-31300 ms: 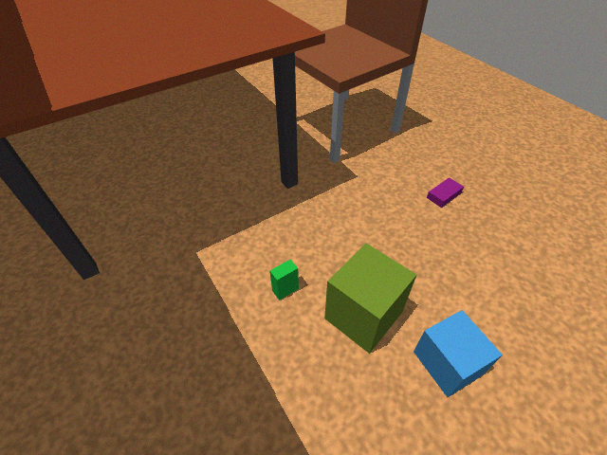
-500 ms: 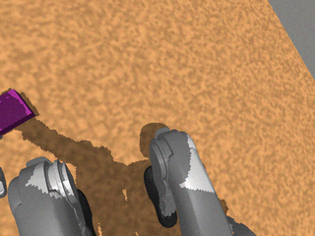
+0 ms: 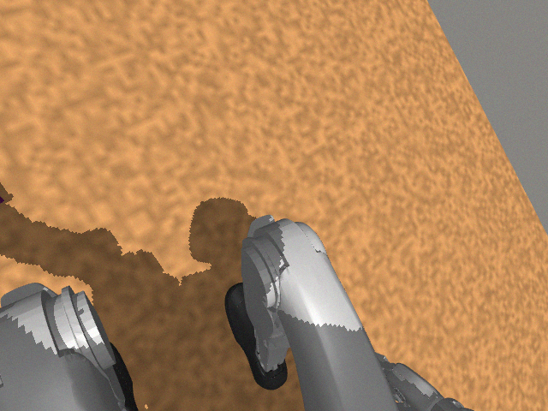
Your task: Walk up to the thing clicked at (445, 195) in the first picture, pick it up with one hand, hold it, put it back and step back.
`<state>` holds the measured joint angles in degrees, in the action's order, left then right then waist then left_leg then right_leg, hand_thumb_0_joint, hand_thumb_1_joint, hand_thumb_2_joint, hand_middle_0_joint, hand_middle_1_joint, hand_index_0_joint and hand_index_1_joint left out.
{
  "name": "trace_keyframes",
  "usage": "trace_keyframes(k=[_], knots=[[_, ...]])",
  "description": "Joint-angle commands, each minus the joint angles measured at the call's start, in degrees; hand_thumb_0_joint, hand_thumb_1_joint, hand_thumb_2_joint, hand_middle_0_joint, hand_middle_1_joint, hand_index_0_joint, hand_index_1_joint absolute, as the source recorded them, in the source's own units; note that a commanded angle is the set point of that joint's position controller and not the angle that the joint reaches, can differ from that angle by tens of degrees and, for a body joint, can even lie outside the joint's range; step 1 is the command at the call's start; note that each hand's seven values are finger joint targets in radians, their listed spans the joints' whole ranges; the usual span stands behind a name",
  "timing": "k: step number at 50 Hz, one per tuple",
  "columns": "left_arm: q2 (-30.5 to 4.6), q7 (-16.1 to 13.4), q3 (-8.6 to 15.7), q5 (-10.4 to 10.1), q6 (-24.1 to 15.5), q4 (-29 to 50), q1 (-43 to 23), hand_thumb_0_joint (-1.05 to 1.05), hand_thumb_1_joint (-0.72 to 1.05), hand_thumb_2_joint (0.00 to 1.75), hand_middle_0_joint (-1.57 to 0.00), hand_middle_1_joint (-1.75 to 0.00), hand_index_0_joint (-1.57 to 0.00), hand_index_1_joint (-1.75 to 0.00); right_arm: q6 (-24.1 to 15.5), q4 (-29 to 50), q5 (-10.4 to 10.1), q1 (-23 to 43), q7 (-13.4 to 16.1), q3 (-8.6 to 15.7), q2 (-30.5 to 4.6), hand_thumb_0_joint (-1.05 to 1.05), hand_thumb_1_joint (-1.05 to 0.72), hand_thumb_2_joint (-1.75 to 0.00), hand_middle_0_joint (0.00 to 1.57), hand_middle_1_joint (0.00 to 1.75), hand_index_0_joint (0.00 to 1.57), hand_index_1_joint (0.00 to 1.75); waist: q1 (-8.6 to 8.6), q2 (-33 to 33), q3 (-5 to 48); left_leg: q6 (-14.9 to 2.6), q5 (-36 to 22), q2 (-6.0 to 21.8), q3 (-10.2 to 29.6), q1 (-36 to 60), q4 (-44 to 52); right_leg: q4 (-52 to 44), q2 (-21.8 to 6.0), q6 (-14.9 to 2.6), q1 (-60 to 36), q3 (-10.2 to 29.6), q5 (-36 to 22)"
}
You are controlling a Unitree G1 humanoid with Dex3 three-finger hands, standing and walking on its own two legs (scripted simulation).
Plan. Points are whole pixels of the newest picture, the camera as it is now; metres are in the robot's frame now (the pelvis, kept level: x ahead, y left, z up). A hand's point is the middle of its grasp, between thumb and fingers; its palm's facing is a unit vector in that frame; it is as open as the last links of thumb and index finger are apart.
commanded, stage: rest palm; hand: left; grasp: from above
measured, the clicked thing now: out of the picture +0.43 +0.35 -0.29
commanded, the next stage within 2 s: close in 0.72 s
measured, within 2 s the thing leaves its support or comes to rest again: neither
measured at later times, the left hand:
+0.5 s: hand out of the picture +0.42 +0.35 -0.25, palm faces -0.37 -0.29 -0.88, open 14.3 cm
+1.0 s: hand out of the picture +0.42 +0.35 -0.26, palm faces -0.38 -0.27 -0.88, open 13.6 cm
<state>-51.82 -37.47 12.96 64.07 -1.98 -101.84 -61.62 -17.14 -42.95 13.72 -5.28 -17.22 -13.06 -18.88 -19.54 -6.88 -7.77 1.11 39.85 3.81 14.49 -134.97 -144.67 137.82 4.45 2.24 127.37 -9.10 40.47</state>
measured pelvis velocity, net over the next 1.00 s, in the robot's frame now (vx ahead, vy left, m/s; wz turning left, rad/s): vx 0.00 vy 0.01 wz -0.04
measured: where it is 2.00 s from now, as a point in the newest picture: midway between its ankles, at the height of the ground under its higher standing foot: (197, 383)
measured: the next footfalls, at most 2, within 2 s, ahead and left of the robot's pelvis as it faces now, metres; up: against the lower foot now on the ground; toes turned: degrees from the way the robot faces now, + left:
none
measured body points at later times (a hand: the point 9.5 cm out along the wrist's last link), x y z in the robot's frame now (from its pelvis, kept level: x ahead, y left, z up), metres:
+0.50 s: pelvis +0.00 +0.00 +0.00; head +0.28 +0.12 +0.33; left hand +0.43 +0.36 -0.20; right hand +0.04 -0.24 -0.06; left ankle +0.07 +0.14 -0.27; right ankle +0.10 -0.12 -0.27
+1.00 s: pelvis +0.00 +0.01 +0.00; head +0.28 +0.13 +0.32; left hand +0.43 +0.36 -0.21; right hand +0.04 -0.24 -0.05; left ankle +0.07 +0.14 -0.27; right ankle +0.10 -0.11 -0.27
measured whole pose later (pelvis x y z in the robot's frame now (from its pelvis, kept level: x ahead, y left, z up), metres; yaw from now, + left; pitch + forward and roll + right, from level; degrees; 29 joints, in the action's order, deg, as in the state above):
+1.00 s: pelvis +0.00 +0.01 +0.00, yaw -2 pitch +25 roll -15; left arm -59.5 -38.6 11.9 61.9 -4.2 -104.7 -61.5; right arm -21.4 -41.7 14.8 -4.4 -19.4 -18.1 -20.2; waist -21.0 -10.0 -13.2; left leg 0.8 40.3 3.6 17.5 -133.5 -145.9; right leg 136.5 5.2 3.2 124.4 -11.4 40.0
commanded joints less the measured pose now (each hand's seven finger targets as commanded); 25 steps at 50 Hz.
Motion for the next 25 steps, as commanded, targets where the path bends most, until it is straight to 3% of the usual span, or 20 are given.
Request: trace_keyframes(k=[1,2,3,4,6,7,9,11,12,16,17,18,22,25], knots=[[-16.7,-2.2,1.2,-2.4,0.3,6.6,-13.9,0.0,-0.61,1.0,-0.07,-0.96,-0.05,-0.98,-1.3,-0.3,-0.2,-12.1,-0.2,3.8,-17.4,0.0,-0.89,-0.9,0.2,0.3,0.2,0.3,-0.23,27.6,38.7,-2.01,-12.3,0.8,-6.7,29.3,13.0,-13.9,1.6,-3.12,-20.4,-5.2,-16.0],[-18.0,-1.9,2.0,-2.1,0.5,4.1,-12.1,0.0,-0.6,0.99,-0.07,-0.97,-0.05,-0.99,-1.4,-1.0,-0.1,-12.3,-0.2,3.8,-17.8,0.0,-0.9,-0.9,0.2,0.3,0.2,0.3,-0.66,27.0,37.3,-1.91,-11.8,0.8,-6.5,29.0,12.8,-13.1,1.5,-3.2,-19.6,-5.4,-15.5],[-16.6,-1.3,0.5,-1.6,0.3,4.7,-11.6,0.0,-0.61,1.0,-0.07,-0.97,-0.05,-0.99,-1.6,-0.5,-0.1,-11.9,-0.3,3.7,-17.3,0.0,-0.9,-0.9,0.2,0.3,0.2,0.3,-0.81,27.1,36.5,-1.97,-11.7,0.7,-6.7,28.6,12.8,-13.2,1.7,-3.19,-20.0,-5.2,-15.6],[-16.6,-1.1,0.4,-2.5,0.0,4.7,-11.0,0.0,-0.6,0.99,-0.07,-0.99,-0.05,-1.01,-1.6,-0.2,-0.3,-11.0,-0.2,3.5,-17.2,0.0,-0.9,-0.9,0.2,0.3,0.2,0.3,-0.23,26.4,36.6,-2.1,-10.8,0.9,-6.4,27.5,12.9,-13.6,2.0,-3.17,-20.1,-5.3,-14.9],[-19.7,-1.4,3.2,-2.8,-0.5,6.3,-10.8,0.0,-0.59,0.98,-0.07,-0.99,-0.05,-1.0,-1.5,-0.6,-0.3,-12.7,0.0,3.6,-17.9,0.0,-0.9,-0.9,0.2,0.3,0.2,0.3,-0.19,27.1,38.6,-1.97,-12.3,0.9,-6.3,28.5,13.2,-13.9,1.9,-3.16,-22.2,-5.4,-16.0],[-17.2,-1.1,1.5,-3.0,-0.7,4.5,-10.5,0.0,-0.6,0.99,-0.07,-0.98,-0.05,-1.0,-1.5,-0.6,-0.3,-12.0,-0.1,3.4,-17.1,0.0,-0.9,-0.9,0.2,0.3,0.2,0.3,-0.5,26.2,37.1,-1.98,-11.5,0.9,-6.1,27.6,12.8,-13.5,2.0,-3.22,-21.1,-5.4,-15.6],[-17.5,-1.1,1.3,-3.0,-1.2,5.1,-10.9,0.0,-0.6,0.99,-0.07,-0.98,-0.05,-1.0,-1.5,-0.8,-0.1,-12.1,0.1,3.2,-17.5,0.0,-0.9,-0.9,0.2,0.3,0.2,0.3,-1.28,26.8,37.9,-1.83,-12.4,1.2,-5.5,28.6,12.6,-13.5,2.2,-3.05,-20.9,-6.0,-16.5],[-15.7,-0.7,-0.7,-3.0,-1.8,4.1,-11.9,0.0,-0.59,0.98,-0.07,-0.99,-0.05,-1.01,-1.7,-1.1,0.1,-12.7,-0.1,2.8,-17.3,0.0,-0.9,-0.9,0.2,0.3,0.2,0.3,-2.78,25.6,35.8,-2.19,-12.1,1.1,-5.7,27.2,11.6,-13.8,2.3,-2.69,-21.4,-5.7,-17.1],[-18.8,-1.2,1.5,-3.1,-2.2,5.8,-12.3,0.0,-0.57,0.98,-0.07,-0.99,-0.06,-1.0,-1.8,-1.7,0.2,-13.7,0.0,2.8,-18.1,0.0,-0.89,-0.9,0.2,0.3,0.2,0.3,-2.19,26.2,37.3,-2.01,-13.0,1.1,-5.4,28.3,12.1,-13.9,2.2,-2.71,-22.2,-6.1,-17.5],[-18.5,-1.4,0.4,-2.2,-3.0,4.7,-11.6,0.0,-0.57,0.98,-0.08,-1.0,-0.06,-1.01,-2.1,-2.0,0.3,-12.9,-0.2,2.1,-18.1,0.0,-0.9,-0.9,0.2,0.3,0.2,0.3,-2.0,28.5,36.2,-1.23,-13.2,1.3,-4.7,29.8,12.7,-12.8,2.1,-3.17,-21.0,-7.1,-16.8],[-16.5,-1.6,-1.0,-2.0,-3.1,3.3,-11.7,0.0,-0.58,0.98,-0.08,-1.0,-0.06,-1.01,-2.2,-1.5,0.5,-12.5,-0.3,2.3,-18.0,0.0,-0.9,-0.9,0.2,0.3,0.2,0.3,-2.43,28.6,35.1,-1.35,-12.5,1.3,-4.9,29.4,12.6,-13.3,2.4,-3.15,-21.0,-6.8,-16.8],[-17.0,-1.8,-0.9,-1.9,-3.1,2.9,-12.5,0.0,-0.57,0.98,-0.07,-1.0,-0.06,-1.01,-2.5,-1.6,0.7,-12.7,-0.5,2.1,-18.2,0.0,-0.9,-0.9,0.2,0.3,0.2,0.3,-3.31,27.3,34.0,-1.45,-11.9,1.3,-4.7,28.8,12.2,-13.0,2.2,-2.94,-20.2,-7.2,-16.4],[-19.3,-2.9,0.6,-1.5,-3.0,2.1,-10.8,0.0,-0.57,0.98,-0.08,-1.0,-0.06,-1.02,-2.8,-1.5,0.4,-12.5,-0.5,1.8,-19.3,0.0,-0.9,-0.9,0.2,0.3,0.2,0.3,-2.31,27.1,32.5,-1.42,-11.2,1.2,-4.9,27.2,12.9,-13.6,2.3,-2.94,-20.8,-7.0,-15.5],[-18.9,-3.2,-0.1,-1.2,-2.7,2.2,-11.5,0.0,-0.55,0.96,-0.09,-1.01,-0.08,-1.02,-3.0,-1.0,0.7,-11.5,-0.6,1.9,-19.3,0.0,-0.9,-0.9,0.2,0.3,0.2,0.3,-2.76,27.7,32.4,-1.11,-9.8,1.4,-4.3,28.8,13.4,-13.3,2.2,-3.1,-19.5,-7.4,-14.2]])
